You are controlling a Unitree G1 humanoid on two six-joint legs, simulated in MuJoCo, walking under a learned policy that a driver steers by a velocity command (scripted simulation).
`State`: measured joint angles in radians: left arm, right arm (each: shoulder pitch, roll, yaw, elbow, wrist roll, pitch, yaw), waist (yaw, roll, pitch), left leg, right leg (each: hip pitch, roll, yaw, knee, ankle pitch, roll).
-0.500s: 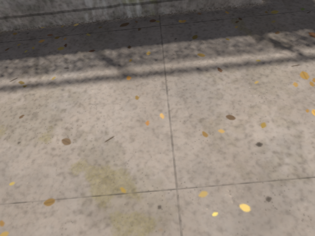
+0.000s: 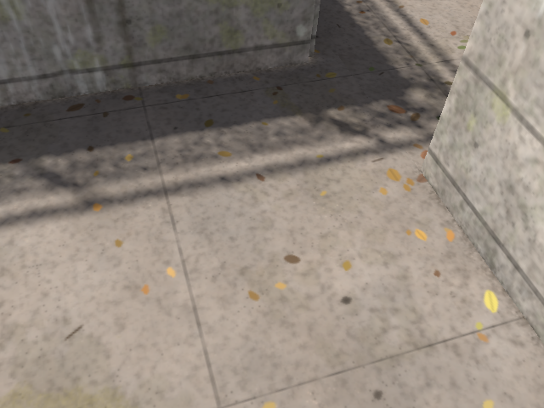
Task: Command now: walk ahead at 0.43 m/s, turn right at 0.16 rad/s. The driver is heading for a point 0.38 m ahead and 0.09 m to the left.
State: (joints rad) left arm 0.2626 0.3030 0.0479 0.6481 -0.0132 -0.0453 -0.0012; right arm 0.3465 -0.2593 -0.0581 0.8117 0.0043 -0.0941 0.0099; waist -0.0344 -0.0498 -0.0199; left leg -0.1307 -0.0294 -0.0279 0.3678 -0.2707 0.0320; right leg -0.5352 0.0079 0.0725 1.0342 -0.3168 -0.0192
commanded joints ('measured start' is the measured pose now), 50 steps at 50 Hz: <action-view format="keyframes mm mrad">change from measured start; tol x32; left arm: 1 -143 47 10 -114 8 -36 -11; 10 -271 59 13 -156 -13 -64 -46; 15 217 217 75 -52 32 -42 -13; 50 -21 123 19 189 34 68 33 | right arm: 1 -6 -148 -25 -55 4 -7 -11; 50 -224 -77 10 -84 -24 83 -14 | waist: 1 -27 165 96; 11 23 183 64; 15 158 -263 -457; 20 36 -71 14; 36 46 314 -255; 50 19 21 26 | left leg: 1 107 234 -236 -229 64 170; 12 57 221 -135 46 629 86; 16 -606 54 -127 939 -241 -23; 33 -183 54 15 138 296 12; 36 284 390 -361 128 1044 271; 50 -252 77 -67 -32 -221 4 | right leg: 1 -273 -77 -29 -64 126 33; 11 151 0 -67 -524 247 -8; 14 982 -341 317 -510 155 -183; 15 988 -456 659 -690 -29 -256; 27 317 -205 -124 -830 728 -182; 34 402 -177 -106 -544 596 -87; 37 126 -28 -16 -31 -396 74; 50 302 -118 12 -609 -24 -17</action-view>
